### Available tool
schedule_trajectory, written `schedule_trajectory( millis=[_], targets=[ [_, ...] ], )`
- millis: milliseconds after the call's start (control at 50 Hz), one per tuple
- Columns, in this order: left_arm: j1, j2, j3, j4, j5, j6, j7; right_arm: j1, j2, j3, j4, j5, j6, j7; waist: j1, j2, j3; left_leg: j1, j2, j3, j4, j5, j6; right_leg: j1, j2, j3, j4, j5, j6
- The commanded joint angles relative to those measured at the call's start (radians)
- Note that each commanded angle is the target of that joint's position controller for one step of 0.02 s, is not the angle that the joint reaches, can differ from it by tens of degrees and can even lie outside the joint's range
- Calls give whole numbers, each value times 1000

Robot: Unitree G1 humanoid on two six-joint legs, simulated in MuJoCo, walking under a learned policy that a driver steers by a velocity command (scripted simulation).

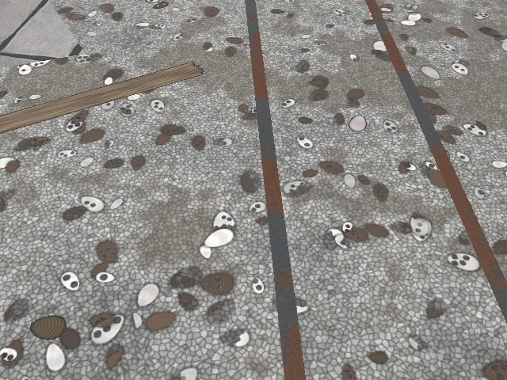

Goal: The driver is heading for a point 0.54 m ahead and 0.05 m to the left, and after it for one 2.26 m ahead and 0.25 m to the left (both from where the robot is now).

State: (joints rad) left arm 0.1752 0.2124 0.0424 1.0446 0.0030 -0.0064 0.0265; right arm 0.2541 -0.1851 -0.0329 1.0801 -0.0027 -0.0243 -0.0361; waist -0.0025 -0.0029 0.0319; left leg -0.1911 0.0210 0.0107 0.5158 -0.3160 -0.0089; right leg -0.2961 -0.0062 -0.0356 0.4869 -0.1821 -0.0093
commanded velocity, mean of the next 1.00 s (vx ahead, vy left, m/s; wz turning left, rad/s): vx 0.30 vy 0.00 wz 0.00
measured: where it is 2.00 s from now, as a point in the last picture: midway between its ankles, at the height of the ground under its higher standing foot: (262, 312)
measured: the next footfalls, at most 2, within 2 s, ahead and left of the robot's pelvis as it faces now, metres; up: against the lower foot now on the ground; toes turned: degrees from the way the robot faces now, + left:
left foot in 0.76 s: +0.47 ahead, +0.12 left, +0.00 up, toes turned +3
right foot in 1.16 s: +0.48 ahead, -0.11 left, +0.00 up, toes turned -1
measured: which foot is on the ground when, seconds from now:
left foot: down 0.00-0.28, up 0.30-0.74, down 0.76-1.00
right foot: down 0.00-0.76, up 0.78-1.00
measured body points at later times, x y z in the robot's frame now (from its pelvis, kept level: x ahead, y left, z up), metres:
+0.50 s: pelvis +0.14 -0.03 +0.01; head +0.15 -0.04 +0.46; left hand +0.09 +0.20 -0.14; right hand +0.26 -0.29 -0.12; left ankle +0.20 +0.13 -0.66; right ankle +0.07 -0.11 -0.74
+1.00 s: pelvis +0.36 +0.04 +0.00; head +0.40 +0.05 +0.45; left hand +0.45 +0.30 -0.14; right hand +0.44 -0.21 -0.13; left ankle +0.43 +0.12 -0.74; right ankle +0.39 -0.12 -0.68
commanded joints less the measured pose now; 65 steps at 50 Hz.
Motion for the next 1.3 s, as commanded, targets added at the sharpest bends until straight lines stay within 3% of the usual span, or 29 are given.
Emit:
schedule_trajectory(
  millis=[20, 60, 100, 160, 180, 220, 260, 280, 300, 320, 340, 380, 420, 520, 660, 700, 740, 760, 780, 800, 820, 860, 920, 960, 1040, 1140, 1180, 1220, 1300],
  targets=[
    [-4, 86, 14, -26, -3, -5, 4, 52, -108, -16, -17, 1, -3, -2, -4, 5, -45, -72, 35, -28, -101, 182, 32, 127, -35, 37, -33, 176, -38],
    [18, 82, 14, -5, -10, 1, 6, 83, -115, -21, 0, 9, 4, -3, -6, 26, -43, -76, 26, -28, -122, -59, 57, 111, 3, -2, 0, -83, -43],
    [-1, 94, 20, -10, -17, -4, 7, 86, -147, -33, -12, 20, 3, -6, -15, 64, 45, -104, 73, -108, -171, -336, 116, -18, 26, -20, 51, -344, -51],
    [-70, 56, 13, -46, -27, -53, -12, 143, -204, -54, -6, 34, -31, -2, -41, 180, 143, -5, 281, -392, -298, -403, 231, -232, 14, -32, 231, -221, -65],
    [-79, 58, 13, -53, -28, -68, -20, 138, -192, -54, -8, 32, -43, -1, -35, 178, 151, 11, 311, -418, -291, -317, 243, -255, -10, -11, 253, -213, -78],
    [-26, 58, 17, -40, -35, -87, -33, 88, -172, -51, -24, 34, -53, 9, 14, 160, 126, 1, 281, -334, -231, -143, 210, -160, -13, -22, 153, -217, -97],
    [165, 97, 43, 35, -34, -87, -32, -9, -167, -48, -62, 35, -52, 16, 105, 99, 66, -180, 156, -163, -79, 37, 129, 194, 9, -2, 9, -108, -106],
    [294, 184, 70, 63, -31, -89, -27, -48, -125, -38, -95, 33, -60, 16, 145, -110, 26, -341, 23, 8, 244, 136, 53, 355, -147, 276, -136, -172, -175],
    [410, 252, 81, 84, -26, -94, -40, -49, -74, -25, -125, 27, -77, 13, 169, -333, -46, -539, -74, 19, 555, -169, 18, 508, -354, 687, -296, -163, -303],
    [341, 168, 48, 69, -11, -105, -40, -64, -114, -38, -129, 40, -88, 18, 116, -191, -15, -632, -16, -88, 726, -214, 43, 487, -386, 708, -282, -155, -300],
    [266, 119, 32, 43, -10, -112, -42, -58, -119, -39, -124, 52, -95, 28, 80, -123, 17, -659, 29, -100, 775, -129, 73, 447, -354, 584, -266, -104, -263],
    [188, 97, 16, 12, -9, -113, -49, -65, -125, -50, -115, 42, -97, 30, 42, -43, 36, -636, 94, -76, 690, 35, 96, 374, -284, 387, -290, 22, -206],
    [211, 72, 3, 18, -3, -101, -44, -69, -116, -57, -116, 34, -84, 36, 29, -69, 28, -564, 110, -45, 596, 97, 82, 329, -228, 259, -312, 153, -176],
    [249, 134, 9, 13, 2, -87, -13, -258, -66, -37, -189, 23, -66, 43, 52, -56, 74, -546, 83, 5, 276, 257, 27, 256, -202, 151, -372, 228, -182],
    [311, 145, 28, 35, -19, -80, -8, -415, -101, -25, -259, 35, -73, 76, 62, -74, 119, -468, 47, 16, 42, 333, 72, 341, -251, 88, -363, 258, -164],
    [281, 163, 36, 28, -11, -68, -7, -352, -138, -40, -252, 26, -80, 81, 9, -98, 59, -334, -2, 42, 15, 293, 99, 380, -244, 61, -235, 589, -132],
    [253, 162, 34, 15, -8, -53, -5, -84, -208, -78, -173, 15, -82, 74, -123, -113, -114, 30, -51, 69, -4, 387, 141, 315, -170, 15, 91, 826, -69],
    [265, 130, 20, -13, 10, -54, -7, 71, -279, -93, -137, -8, -80, 64, -151, -1, -257, 352, 141, -130, 62, 660, 198, 78, -101, -6, 391, 476, -26],
    [430, -15, -20, 5, 5, -71, -16, 97, -329, -89, -127, -22, -74, 67, -59, 279, -454, 640, 430, -579, -25, 842, 409, -224, 101, 42, 797, -449, 39],
    [401, 66, 1, 31, -20, -91, -20, 103, -261, -73, -127, -5, -68, 69, -95, 174, -496, 565, 393, -625, -95, 775, 392, -237, 81, 215, 922, -470, 30],
    [291, 104, 13, -4, -42, -96, -19, -20, -217, -58, -146, 8, -70, 67, -68, 145, -322, 412, 351, -440, -109, 755, 343, -312, 23, 168, 921, -415, 23],
    [187, 121, 27, -26, -20, -81, 4, -156, -143, -33, -166, 2, -79, 68, -11, 19, -162, 107, 268, -250, -173, 780, 277, -247, -67, 108, 802, -288, 23],
    [244, 50, 27, -20, -11, -38, 15, -174, -108, -16, -136, -32, -83, 69, 60, 59, -138, -107, 213, -129, -240, 790, 269, -62, -98, 105, 648, -226, 13],
    [214, 45, 26, -38, -5, -21, 25, -193, -135, -17, -129, -39, -82, 58, 79, 85, -128, -160, 190, -80, -259, 767, 271, -29, -97, 90, 483, -191, 23],
    [102, 80, 29, -64, -2, 8, 28, -167, -177, -23, -121, -23, -55, 32, 42, 93, -136, -162, 181, -93, -305, 377, 245, 27, -87, 74, 258, -60, 31],
    [43, 91, 32, -60, 17, 8, 22, -120, -130, -4, -94, 0, -29, 20, 42, 46, -32, -199, 123, -125, -290, -96, 153, 127, -75, 60, -34, 58, 1],
    [30, 180, 45, -58, 7, 2, 26, -20, -125, -6, -80, -8, -30, 23, -35, -77, -19, -217, 29, -68, -232, -74, 89, 156, -133, 111, -44, 142, -36],
    [28, 111, 38, -34, -1, -6, 14, -59, -135, -8, -84, -7, -17, 14, -10, -99, -15, -88, -4, -2, -175, 17, 69, 31, -90, 96, -87, -35, -23],
    [12, 100, 33, -18, 1, -24, 11, -60, -128, -8, -76, -7, -5, 10, -11, -70, -61, -25, 7, 3, -123, 195, 79, 71, -77, 80, -67, 122, -2]
  ],
)
Keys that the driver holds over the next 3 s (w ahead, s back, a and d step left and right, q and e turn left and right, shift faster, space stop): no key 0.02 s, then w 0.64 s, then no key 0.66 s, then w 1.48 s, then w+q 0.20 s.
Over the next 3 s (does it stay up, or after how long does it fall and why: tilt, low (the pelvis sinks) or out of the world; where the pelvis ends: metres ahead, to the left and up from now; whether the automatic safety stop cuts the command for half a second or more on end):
stays up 1.24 -0.05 0.01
